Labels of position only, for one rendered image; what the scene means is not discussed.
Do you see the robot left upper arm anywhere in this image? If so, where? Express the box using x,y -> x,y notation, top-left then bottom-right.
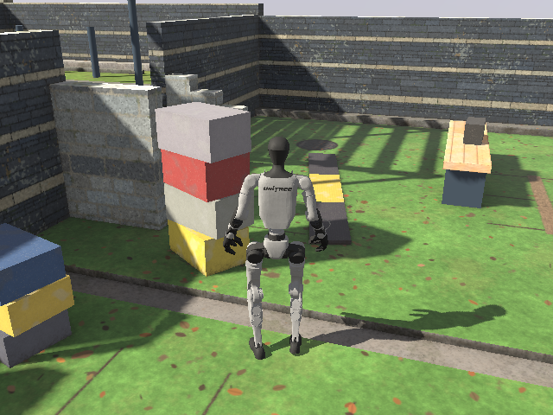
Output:
234,174 -> 260,220

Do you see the left robot hand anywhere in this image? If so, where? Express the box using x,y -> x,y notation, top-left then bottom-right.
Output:
223,235 -> 243,255

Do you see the humanoid robot torso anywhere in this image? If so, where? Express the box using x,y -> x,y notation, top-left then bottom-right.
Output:
258,170 -> 298,259

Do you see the right robot hand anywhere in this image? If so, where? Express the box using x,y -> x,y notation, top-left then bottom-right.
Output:
308,235 -> 328,252

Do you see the right robot forearm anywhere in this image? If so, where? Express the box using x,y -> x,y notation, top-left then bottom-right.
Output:
310,208 -> 327,239

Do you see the left robot forearm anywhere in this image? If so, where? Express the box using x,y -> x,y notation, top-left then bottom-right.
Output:
226,207 -> 243,239

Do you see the robot right upper arm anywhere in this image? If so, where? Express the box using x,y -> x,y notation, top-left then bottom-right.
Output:
296,175 -> 319,221

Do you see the robot right foot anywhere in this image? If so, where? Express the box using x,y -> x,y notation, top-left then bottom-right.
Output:
289,334 -> 302,354

